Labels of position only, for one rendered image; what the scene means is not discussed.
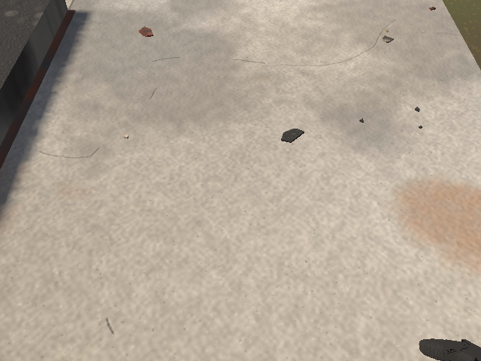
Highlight right robot hand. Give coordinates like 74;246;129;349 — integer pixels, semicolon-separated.
419;338;481;361

